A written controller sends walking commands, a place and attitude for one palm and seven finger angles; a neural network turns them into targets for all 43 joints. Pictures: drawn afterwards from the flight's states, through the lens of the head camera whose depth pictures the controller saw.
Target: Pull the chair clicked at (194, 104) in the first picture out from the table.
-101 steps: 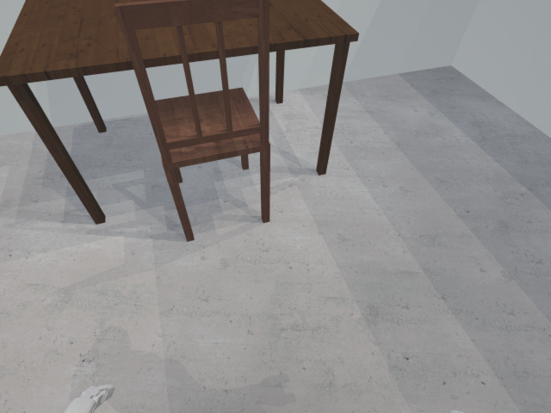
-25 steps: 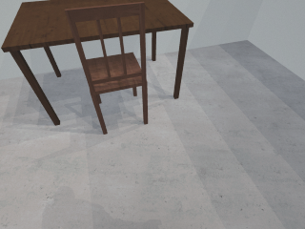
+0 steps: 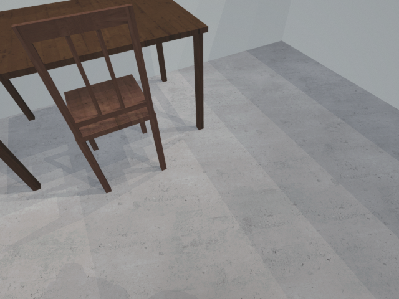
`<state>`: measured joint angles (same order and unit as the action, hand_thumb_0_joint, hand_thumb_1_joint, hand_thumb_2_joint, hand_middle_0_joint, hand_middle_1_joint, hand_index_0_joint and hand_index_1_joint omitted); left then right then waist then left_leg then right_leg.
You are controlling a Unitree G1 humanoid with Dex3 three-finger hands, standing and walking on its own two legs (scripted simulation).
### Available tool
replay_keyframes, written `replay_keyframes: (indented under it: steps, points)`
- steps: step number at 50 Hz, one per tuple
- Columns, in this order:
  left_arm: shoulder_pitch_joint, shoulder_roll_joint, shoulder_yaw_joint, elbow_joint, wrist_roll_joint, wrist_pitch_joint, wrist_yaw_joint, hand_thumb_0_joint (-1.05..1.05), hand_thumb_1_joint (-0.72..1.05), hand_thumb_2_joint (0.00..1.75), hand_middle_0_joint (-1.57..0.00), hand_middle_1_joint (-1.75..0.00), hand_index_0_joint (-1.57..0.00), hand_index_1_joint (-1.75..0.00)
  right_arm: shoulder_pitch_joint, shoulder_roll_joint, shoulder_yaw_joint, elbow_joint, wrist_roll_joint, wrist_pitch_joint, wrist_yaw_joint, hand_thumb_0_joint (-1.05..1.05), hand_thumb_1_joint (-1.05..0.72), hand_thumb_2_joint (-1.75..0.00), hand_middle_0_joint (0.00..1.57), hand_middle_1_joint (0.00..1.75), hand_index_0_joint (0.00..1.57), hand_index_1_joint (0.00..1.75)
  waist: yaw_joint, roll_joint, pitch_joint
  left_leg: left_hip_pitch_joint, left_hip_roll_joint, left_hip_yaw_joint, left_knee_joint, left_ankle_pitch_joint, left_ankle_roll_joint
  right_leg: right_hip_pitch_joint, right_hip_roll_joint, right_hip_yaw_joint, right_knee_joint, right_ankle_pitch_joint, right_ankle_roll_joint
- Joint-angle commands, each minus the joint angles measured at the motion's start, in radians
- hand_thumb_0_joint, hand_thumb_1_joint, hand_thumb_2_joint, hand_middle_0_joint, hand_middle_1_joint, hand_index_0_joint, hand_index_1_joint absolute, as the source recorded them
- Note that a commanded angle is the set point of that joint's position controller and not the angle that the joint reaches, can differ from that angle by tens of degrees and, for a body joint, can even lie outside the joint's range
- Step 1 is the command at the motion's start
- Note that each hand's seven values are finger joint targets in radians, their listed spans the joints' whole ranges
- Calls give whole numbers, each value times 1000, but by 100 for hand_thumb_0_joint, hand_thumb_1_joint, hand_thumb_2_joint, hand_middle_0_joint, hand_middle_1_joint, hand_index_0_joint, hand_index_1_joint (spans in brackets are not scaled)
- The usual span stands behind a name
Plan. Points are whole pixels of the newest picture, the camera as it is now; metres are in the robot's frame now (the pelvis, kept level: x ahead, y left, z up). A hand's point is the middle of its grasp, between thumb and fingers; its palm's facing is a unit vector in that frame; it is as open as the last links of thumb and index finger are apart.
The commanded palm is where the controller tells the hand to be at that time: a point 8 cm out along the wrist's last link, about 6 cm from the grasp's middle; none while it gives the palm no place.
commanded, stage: walk to a spot facing it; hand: left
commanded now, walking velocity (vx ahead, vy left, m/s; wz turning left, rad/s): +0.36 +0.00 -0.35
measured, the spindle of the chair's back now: (85, 80) +0.86 +0.49 -0.04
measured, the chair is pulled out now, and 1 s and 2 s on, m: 0.00 0.00 0.00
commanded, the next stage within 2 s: turn to face it in 0.50 s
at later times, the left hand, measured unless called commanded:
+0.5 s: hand out of the picture +0.13 +0.16 -0.17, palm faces +0.02 -0.99 -0.15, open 7.3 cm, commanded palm none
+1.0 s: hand (155, 184) +0.46 +0.16 -0.15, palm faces -0.07 -0.98 -0.19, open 7.3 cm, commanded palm none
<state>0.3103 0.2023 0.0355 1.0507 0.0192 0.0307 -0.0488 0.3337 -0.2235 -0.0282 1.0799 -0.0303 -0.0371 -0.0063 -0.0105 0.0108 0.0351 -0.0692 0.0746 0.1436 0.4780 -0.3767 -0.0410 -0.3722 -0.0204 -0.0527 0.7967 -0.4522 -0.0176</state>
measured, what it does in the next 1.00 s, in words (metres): walks ahead: right foot, then left foot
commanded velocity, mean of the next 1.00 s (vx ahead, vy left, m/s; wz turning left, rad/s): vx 0.17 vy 0.00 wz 0.09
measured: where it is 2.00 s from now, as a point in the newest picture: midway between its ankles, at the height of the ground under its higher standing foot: (202, 287)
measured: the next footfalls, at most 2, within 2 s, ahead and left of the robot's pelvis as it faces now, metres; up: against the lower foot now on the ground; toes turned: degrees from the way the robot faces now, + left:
right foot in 0.06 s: +0.10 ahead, -0.11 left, +0.00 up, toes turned -6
left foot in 0.54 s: +0.36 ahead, +0.10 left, +0.00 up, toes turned +1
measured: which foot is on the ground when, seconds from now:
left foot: down 0.00-0.06, up 0.08-0.52, down 0.54-1.00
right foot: up 0.00-0.04, down 0.06-0.54, up 0.56-1.00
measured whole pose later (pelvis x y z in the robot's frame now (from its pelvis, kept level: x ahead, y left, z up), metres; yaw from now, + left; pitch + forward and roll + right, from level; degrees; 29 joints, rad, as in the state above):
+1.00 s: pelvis +0.31 +0.01 +0.00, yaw -3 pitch -1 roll +1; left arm 0.10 0.15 0.05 0.96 0.01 0.01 0.02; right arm 0.39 -0.15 -0.05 1.09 -0.03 0.01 -0.01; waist -0.07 0.01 0.04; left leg -0.23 -0.01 0.08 0.52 -0.28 0.04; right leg -0.32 -0.04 -0.07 0.63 -0.30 0.05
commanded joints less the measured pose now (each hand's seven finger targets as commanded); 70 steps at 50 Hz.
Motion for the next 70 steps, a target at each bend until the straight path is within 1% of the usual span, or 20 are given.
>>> replay_keyframes:
  steps: [1,2,3,4,7,11,22,25,26,27,29,32,36,44,49,50,51,52,57,70]
  points:
    - [156,91,41,-37,5,-58,6,0,90,90,-20,-30,-20,-30,-76,-179,-42,-60,8,-21,-8,0,-90,-90,20,30,20,30,131,-13,-22,-238,148,-30,117,154,99,323,29,-71,-252,209,-14]
    - [282,193,65,-3,14,-74,24,0,90,90,-20,-30,-20,-30,-81,-118,-29,-85,21,-22,3,0,-90,-90,20,30,20,30,180,-283,-67,-427,51,58,432,16,50,470,-162,235,-418,21,-82]
    - [338,268,76,6,-2,-85,40,0,90,90,-20,-30,-20,-30,-126,-77,-18,-137,21,-31,9,0,-90,-90,20,30,20,30,173,-409,-61,-607,-25,8,668,-202,32,487,-361,662,-598,33,-173]
    - [307,259,75,-4,-11,-85,54,0,90,90,-20,-30,-20,-30,-154,-97,-27,-140,17,-28,9,0,-90,-90,20,30,20,30,157,-245,-42,-646,21,-85,752,-166,41,482,-383,675,-608,42,-218]
    - [143,163,49,-37,-2,-92,62,0,90,90,-20,-30,-20,-30,-169,-69,-32,-113,8,-22,14,0,-90,-90,20,30,20,30,78,-71,41,-606,84,-127,745,7,31,268,-310,495,-594,84,-216]
    - [104,116,35,-29,3,-104,62,0,90,90,-20,-30,-20,-30,-88,-19,-35,-82,4,8,22,0,-90,-90,20,30,20,30,11,-60,45,-516,71,-82,621,130,4,154,-211,279,-622,211,-169]
    - [197,96,32,29,7,-111,77,0,90,90,-20,-30,-20,-30,-297,11,-27,-179,12,-18,36,0,-90,-90,20,30,20,30,65,-127,83,-462,17,-34,221,157,29,319,-194,211,-533,618,-141]
    - [139,106,43,16,0,-108,76,0,90,90,-20,-30,-20,-30,-46,-36,-43,-107,6,-29,12,0,-90,-90,20,30,20,30,-55,-91,-14,-93,-34,-18,60,229,55,217,-128,149,-260,765,-98]
    - [150,76,44,3,-7,-106,71,0,90,90,-20,-30,-20,-30,100,-117,-61,-69,-2,-35,-2,0,-90,-90,20,30,20,30,-106,24,-128,154,85,-143,21,271,88,86,-64,119,-34,589,-63]
    - [198,22,40,-14,-22,-102,58,0,90,90,-20,-30,-20,-30,193,-227,-85,-53,-9,-38,-11,0,-90,-90,20,30,20,30,-102,301,-242,338,392,-518,-84,362,193,-145,78,3,320,-38,-11]
    - [101,48,41,-53,-10,-94,60,0,90,90,-20,-30,-20,-30,104,-185,-66,-87,10,-27,-18,0,-90,-90,20,30,20,30,-69,139,-137,148,449,-536,-188,349,259,-231,0,81,554,-88,-19]
    - [74,-4,36,-17,4,-73,50,0,90,90,-20,-30,-20,-30,-5,-31,-16,-82,7,-47,-24,0,-90,-90,20,30,20,30,1,74,20,-128,300,-278,-210,578,216,-156,-69,76,489,68,7]
    - [118,-46,22,-3,6,-39,58,0,90,90,-20,-30,-20,-30,-18,-1,-15,-62,14,-49,-27,0,-90,-90,20,30,20,30,46,110,-31,-188,182,-109,-197,774,197,-24,-69,10,242,143,40]
    - [-127,16,26,-108,-2,-16,72,0,90,90,-20,-30,-20,-30,32,-87,-39,-54,6,9,-16,0,-90,-90,20,30,20,30,-5,145,-5,-153,186,-272,-160,628,225,-20,-39,-16,4,103,74]
    - [-104,39,37,-128,-12,-34,79,0,90,90,-20,-30,-20,-30,9,-106,-56,-73,12,31,-14,0,-90,-90,20,30,20,30,29,68,-43,-203,142,-334,-32,542,169,190,-25,-10,-334,250,68]
    - [-64,75,44,-122,-9,-46,83,0,90,90,-20,-30,-20,-30,14,-81,-54,-79,21,30,-8,0,-90,-90,20,30,20,30,44,-18,-87,-290,84,-287,56,395,114,344,-111,62,-438,385,54]
    - [-22,168,61,-115,4,-54,93,0,90,90,-20,-30,-20,-30,29,-10,-44,-102,27,28,-2,0,-90,-90,20,30,20,30,48,-286,-130,-480,-63,-126,275,-19,32,517,-360,254,-462,646,-22]
    - [16,202,61,-124,-2,-50,90,0,90,90,-20,-30,-20,-30,10,-42,-56,-124,19,40,-8,0,-90,-90,20,30,20,30,60,-273,-142,-493,-85,-123,483,-256,11,425,-488,289,-450,811,-119]
    - [-123,95,38,-168,-8,-50,92,0,90,90,-20,-30,-20,-30,-12,-22,-65,-99,10,86,15,0,-90,-90,20,30,20,30,-9,-144,-10,-504,-17,-129,766,-32,-21,217,-323,21,-477,601,-89]
    - [-46,220,72,-174,15,-20,77,0,90,90,-20,-30,-20,-30,-220,-61,-48,-240,14,79,34,0,-90,-90,20,30,20,30,42,-216,-45,-308,-30,-3,263,-42,0,231,-380,-108,-359,549,-85]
